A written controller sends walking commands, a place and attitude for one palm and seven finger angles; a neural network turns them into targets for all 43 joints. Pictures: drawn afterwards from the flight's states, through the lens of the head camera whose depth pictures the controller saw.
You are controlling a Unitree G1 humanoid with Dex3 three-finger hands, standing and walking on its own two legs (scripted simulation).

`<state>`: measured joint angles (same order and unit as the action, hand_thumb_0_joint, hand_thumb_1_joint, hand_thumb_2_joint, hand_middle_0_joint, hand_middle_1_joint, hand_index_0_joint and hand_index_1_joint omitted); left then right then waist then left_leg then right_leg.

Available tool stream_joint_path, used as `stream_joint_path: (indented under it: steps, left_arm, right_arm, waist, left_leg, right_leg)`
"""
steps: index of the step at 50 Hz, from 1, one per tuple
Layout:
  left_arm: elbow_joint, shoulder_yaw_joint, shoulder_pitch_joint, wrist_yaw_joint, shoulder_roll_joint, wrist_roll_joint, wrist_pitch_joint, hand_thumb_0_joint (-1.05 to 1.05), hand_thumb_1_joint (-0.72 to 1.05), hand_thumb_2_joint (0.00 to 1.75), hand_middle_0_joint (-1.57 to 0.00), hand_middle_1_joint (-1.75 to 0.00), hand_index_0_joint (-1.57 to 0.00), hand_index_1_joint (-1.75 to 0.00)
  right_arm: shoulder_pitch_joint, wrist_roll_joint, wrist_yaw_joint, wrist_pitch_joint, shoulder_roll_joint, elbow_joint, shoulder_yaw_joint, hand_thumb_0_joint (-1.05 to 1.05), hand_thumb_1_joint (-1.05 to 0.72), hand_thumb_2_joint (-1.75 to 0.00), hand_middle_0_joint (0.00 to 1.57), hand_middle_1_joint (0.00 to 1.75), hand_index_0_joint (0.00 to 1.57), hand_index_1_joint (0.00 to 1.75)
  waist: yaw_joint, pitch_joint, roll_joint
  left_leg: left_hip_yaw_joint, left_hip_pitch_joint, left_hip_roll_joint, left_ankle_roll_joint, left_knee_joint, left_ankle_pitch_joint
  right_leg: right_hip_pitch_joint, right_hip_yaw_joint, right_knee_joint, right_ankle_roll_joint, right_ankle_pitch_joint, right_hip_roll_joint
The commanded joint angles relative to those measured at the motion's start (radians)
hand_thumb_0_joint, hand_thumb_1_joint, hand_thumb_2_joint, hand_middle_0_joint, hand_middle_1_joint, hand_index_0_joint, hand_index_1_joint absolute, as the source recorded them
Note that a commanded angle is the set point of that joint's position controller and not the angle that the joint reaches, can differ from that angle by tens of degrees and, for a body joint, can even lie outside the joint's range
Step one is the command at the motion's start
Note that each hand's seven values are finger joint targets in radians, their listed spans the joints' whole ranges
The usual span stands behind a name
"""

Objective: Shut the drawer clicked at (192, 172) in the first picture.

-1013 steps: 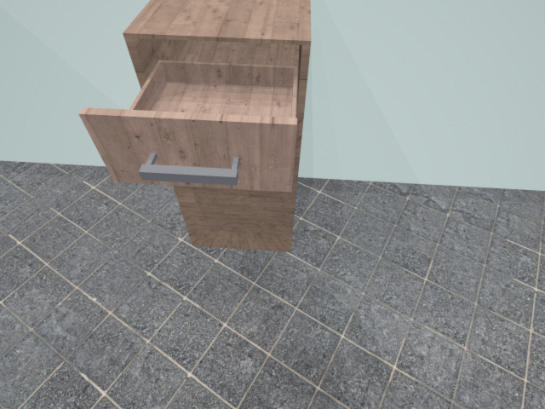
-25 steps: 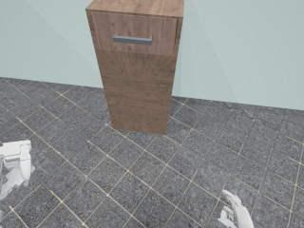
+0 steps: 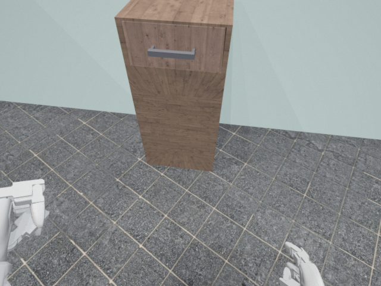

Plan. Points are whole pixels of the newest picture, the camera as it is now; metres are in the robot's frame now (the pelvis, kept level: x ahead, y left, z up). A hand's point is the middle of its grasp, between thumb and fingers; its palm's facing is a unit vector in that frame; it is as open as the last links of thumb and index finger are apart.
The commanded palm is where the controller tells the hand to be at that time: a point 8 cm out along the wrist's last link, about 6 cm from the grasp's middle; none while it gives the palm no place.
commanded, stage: let the arm hang, fingers relaxed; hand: left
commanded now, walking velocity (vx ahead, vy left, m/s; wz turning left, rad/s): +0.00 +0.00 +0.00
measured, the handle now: (172, 51) +0.91 +0.13 +0.04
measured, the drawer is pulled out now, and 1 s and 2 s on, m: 0.00 0.00 0.00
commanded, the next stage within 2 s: look to check the result in 1.08 s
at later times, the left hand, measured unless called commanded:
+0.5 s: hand out of the picture -0.02 +0.20 -0.17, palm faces +0.00 -0.97 -0.26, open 4.7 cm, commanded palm none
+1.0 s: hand out of the picture +0.07 +0.18 -0.16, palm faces +0.00 -0.97 -0.24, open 7.3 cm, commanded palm none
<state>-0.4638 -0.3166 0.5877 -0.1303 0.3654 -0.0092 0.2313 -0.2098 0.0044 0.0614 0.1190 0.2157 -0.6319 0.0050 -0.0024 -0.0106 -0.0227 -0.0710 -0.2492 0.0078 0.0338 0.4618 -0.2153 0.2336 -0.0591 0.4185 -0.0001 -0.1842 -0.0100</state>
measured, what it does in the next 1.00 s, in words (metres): stands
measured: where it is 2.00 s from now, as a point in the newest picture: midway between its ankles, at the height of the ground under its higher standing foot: outside the picture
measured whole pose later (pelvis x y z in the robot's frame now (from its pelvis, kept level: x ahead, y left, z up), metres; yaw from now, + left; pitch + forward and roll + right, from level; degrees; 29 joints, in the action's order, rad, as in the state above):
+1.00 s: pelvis +0.01 -0.02 +0.00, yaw +1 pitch -1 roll +0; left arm 1.13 0.00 0.15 -0.01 0.21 0.01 0.02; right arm -0.19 0.02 0.02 0.00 0.21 -1.12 -0.01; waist 0.01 -0.04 -0.02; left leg -0.05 -0.16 0.00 0.01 0.37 -0.19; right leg 0.17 -0.08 0.38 0.02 -0.20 -0.01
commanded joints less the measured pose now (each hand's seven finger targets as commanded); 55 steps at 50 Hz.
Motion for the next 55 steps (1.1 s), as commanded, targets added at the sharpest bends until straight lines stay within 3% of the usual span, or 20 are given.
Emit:
stream_joint_path:
  steps: [1, 2, 4, 6, 8, 10, 12, 16, 20, 23, 26, 30, 36, 40, 44, 55]
  left_arm:
    - [0.577, 0.197, -0.138, 0.126, 0.038, 0.034, -0.216, 0.00, 0.90, 0.90, -1.32, -1.51, -1.32, -1.51]
    - [0.618, 0.200, -0.167, 0.127, 0.023, 0.040, -0.213, 0.00, 0.90, 0.90, -1.28, -1.47, -1.28, -1.47]
    - [0.714, 0.213, -0.221, 0.126, 0.037, 0.043, -0.218, 0.00, 0.90, 0.90, -1.20, -1.38, -1.20, -1.38]
    - [0.833, 0.222, -0.275, 0.126, 0.059, 0.047, -0.220, 0.00, 0.90, 0.90, -1.12, -1.30, -1.12, -1.30]
    - [0.950, 0.238, -0.315, 0.122, 0.066, 0.045, -0.228, 0.00, 0.90, 0.90, -1.04, -1.21, -1.04, -1.21]
    - [1.055, 0.259, -0.350, 0.119, 0.059, 0.039, -0.233, 0.00, 0.90, 0.90, -0.96, -1.12, -0.96, -1.12]
    - [1.138, 0.271, -0.353, 0.116, 0.054, 0.034, -0.234, 0.00, 0.90, 0.90, -0.88, -1.04, -0.88, -1.04]
    - [1.297, 0.277, -0.311, 0.114, 0.029, 0.024, -0.228, 0.00, 0.90, 0.90, -0.72, -0.86, -0.72, -0.86]
    - [1.393, 0.275, -0.326, 0.115, 0.038, 0.022, -0.221, 0.00, 0.90, 0.90, -0.56, -0.69, -0.56, -0.69]
    - [1.446, 0.277, -0.339, 0.115, 0.037, 0.021, -0.219, 0.00, 0.90, 0.90, -0.44, -0.56, -0.44, -0.56]
    - [1.488, 0.279, -0.349, 0.113, 0.033, 0.020, -0.222, 0.00, 0.90, 0.90, -0.32, -0.43, -0.32, -0.43]
    - [1.528, 0.281, -0.348, 0.111, 0.027, 0.020, -0.220, 0.00, 0.90, 0.90, -0.20, -0.30, -0.20, -0.30]
    - [1.552, 0.279, -0.368, 0.108, 0.025, 0.020, -0.215, 0.00, 0.90, 0.90, -0.20, -0.30, -0.20, -0.30]
    - [1.560, 0.281, -0.374, 0.106, 0.013, 0.019, -0.211, 0.00, 0.90, 0.90, -0.20, -0.30, -0.20, -0.30]
    - [1.563, 0.281, -0.389, 0.105, 0.007, 0.020, -0.211, 0.00, 0.90, 0.90, -0.20, -0.30, -0.20, -0.30]
    - [1.567, 0.277, -0.404, 0.105, 0.005, 0.019, -0.206, 0.00, 0.90, 0.90, -0.20, -0.30, -0.20, -0.30]
  right_arm:
    - [0.056, -0.023, -0.073, -0.023, 0.246, -0.035, -0.082, 0.00, -0.90, -0.90, 0.20, 0.30, 0.20, 0.30]
    - [0.044, -0.012, -0.073, -0.033, 0.226, -0.053, -0.079, 0.00, -0.90, -0.90, 0.20, 0.30, 0.20, 0.30]
    - [0.053, 0.003, -0.069, -0.054, 0.233, -0.053, -0.062, 0.00, -0.90, -0.90, 0.20, 0.30, 0.20, 0.30]
    - [0.057, 0.012, -0.067, -0.070, 0.245, -0.080, -0.060, 0.00, -0.90, -0.90, 0.20, 0.30, 0.20, 0.30]
    - [0.045, 0.015, -0.068, -0.091, 0.214, -0.109, -0.051, 0.00, -0.90, -0.90, 0.20, 0.30, 0.20, 0.30]
    - [0.029, 0.018, -0.067, -0.107, 0.185, -0.146, -0.040, 0.00, -0.90, -0.90, 0.20, 0.30, 0.20, 0.30]
    - [0.024, 0.020, -0.065, -0.113, 0.178, -0.178, -0.035, 0.00, -0.90, -0.90, 0.20, 0.30, 0.20, 0.30]
    - [0.005, 0.021, -0.056, -0.120, 0.153, -0.249, -0.031, 0.00, -0.90, -0.90, 0.20, 0.30, 0.20, 0.30]
    - [-0.039, 0.015, -0.048, -0.123, 0.156, -0.306, -0.037, 0.00, -0.90, -0.90, 0.20, 0.30, 0.20, 0.30]
    - [-0.071, 0.013, -0.046, -0.126, 0.152, -0.347, -0.042, 0.00, -0.90, -0.90, 0.20, 0.30, 0.20, 0.30]
    - [-0.089, 0.014, -0.043, -0.128, 0.149, -0.382, -0.043, 0.00, -0.90, -0.90, 0.20, 0.30, 0.20, 0.30]
    - [-0.095, 0.014, -0.042, -0.124, 0.143, -0.414, -0.041, 0.00, -0.90, -0.90, 0.20, 0.30, 0.20, 0.30]
    - [-0.075, 0.012, -0.040, -0.117, 0.139, -0.439, -0.037, 0.00, -0.90, -0.90, 0.20, 0.30, 0.20, 0.30]
    - [-0.050, 0.012, -0.038, -0.113, 0.129, -0.449, -0.035, 0.00, -0.90, -0.90, 0.20, 0.30, 0.20, 0.30]
    - [-0.032, 0.013, -0.037, -0.113, 0.127, -0.454, -0.033, 0.00, -0.90, -0.90, 0.20, 0.30, 0.20, 0.30]
    - [-0.005, 0.012, -0.032, -0.108, 0.138, -0.458, -0.034, 0.00, -0.90, -0.90, 0.20, 0.30, 0.20, 0.30]
  waist:
    - [0.036, 0.038, -0.067]
    - [0.026, 0.073, -0.011]
    - [0.015, 0.067, 0.104]
    - [0.012, 0.069, 0.206]
    - [0.015, 0.056, 0.200]
    - [0.025, 0.048, 0.134]
    - [0.017, 0.043, -0.006]
    - [-0.003, 0.057, -0.156]
    - [0.004, 0.047, -0.093]
    - [0.010, 0.003, -0.010]
    - [0.013, -0.046, 0.016]
    - [0.009, -0.045, 0.040]
    - [0.007, -0.031, 0.043]
    - [0.004, -0.018, 0.015]
    - [0.004, -0.038, 0.010]
    - [0.007, -0.006, -0.011]
  left_leg:
    - [0.132, -0.022, 0.121, -0.003, 0.017, 0.156]
    - [0.163, -0.051, 0.137, 0.017, 0.010, 0.154]
    - [0.205, -0.099, 0.138, 0.042, -0.015, 0.099]
    - [0.190, -0.079, 0.110, 0.037, 0.004, 0.061]
    - [0.157, -0.053, 0.071, 0.025, 0.030, 0.036]
    - [0.132, -0.010, 0.053, 0.013, 0.032, 0.023]
    - [0.148, -0.015, 0.071, 0.010, -0.014, 0.022]
    - [0.163, -0.059, 0.088, 0.008, -0.093, -0.068]
    - [0.155, -0.035, 0.088, 0.005, -0.093, -0.074]
    - [0.149, -0.015, 0.089, 0.005, -0.097, -0.066]
    - [0.145, 0.000, 0.089, 0.007, -0.110, -0.083]
    - [0.142, 0.013, 0.093, 0.009, -0.126, -0.053]
    - [0.136, 0.038, 0.101, 0.006, -0.138, 0.037]
    - [0.134, 0.055, 0.107, 0.001, -0.146, 0.098]
    - [0.133, 0.056, 0.107, -0.003, -0.157, 0.107]
    - [0.126, 0.101, 0.112, -0.008, -0.166, 0.145]
  right_leg:
    - [0.123, 0.068, 0.047, 0.025, -0.023, -0.096]
    - [0.108, 0.058, 0.083, 0.031, -0.061, -0.077]
    - [0.059, 0.065, 0.095, 0.041, -0.088, -0.063]
    - [0.057, 0.099, 0.054, 0.061, -0.081, -0.089]
    - [0.073, 0.137, 0.008, 0.080, -0.094, -0.124]
    - [0.093, 0.154, -0.028, 0.087, -0.117, -0.138]
    - [0.069, 0.132, -0.022, 0.074, -0.141, -0.116]
    - [-0.028, 0.117, -0.031, 0.065, -0.126, -0.093]
    - [-0.040, 0.120, -0.083, 0.074, -0.134, -0.106]
    - [-0.006, 0.114, -0.117, 0.075, -0.163, -0.113]
    - [0.034, 0.114, -0.140, 0.075, -0.207, -0.113]
    - [0.018, 0.108, -0.136, 0.068, -0.177, -0.109]
    - [-0.018, 0.098, -0.124, 0.059, -0.084, -0.110]
    - [-0.049, 0.092, -0.112, 0.053, 0.008, -0.111]
    - [-0.051, 0.086, -0.117, 0.048, 0.019, -0.112]
    - [-0.083, 0.090, -0.126, 0.048, 0.081, -0.112]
